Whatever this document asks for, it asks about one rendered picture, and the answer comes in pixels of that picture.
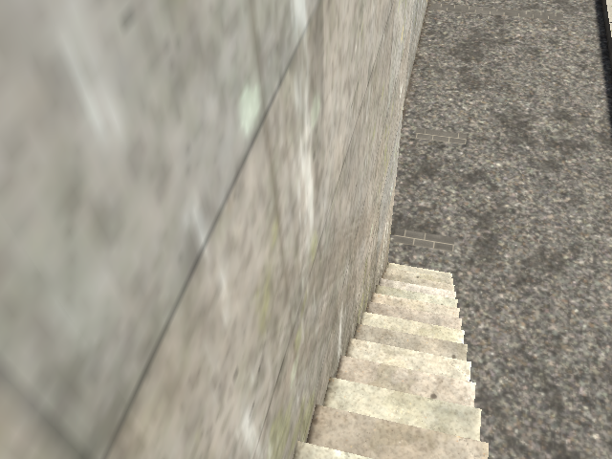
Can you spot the stairs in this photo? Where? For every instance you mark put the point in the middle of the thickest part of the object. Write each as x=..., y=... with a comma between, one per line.
x=403, y=389

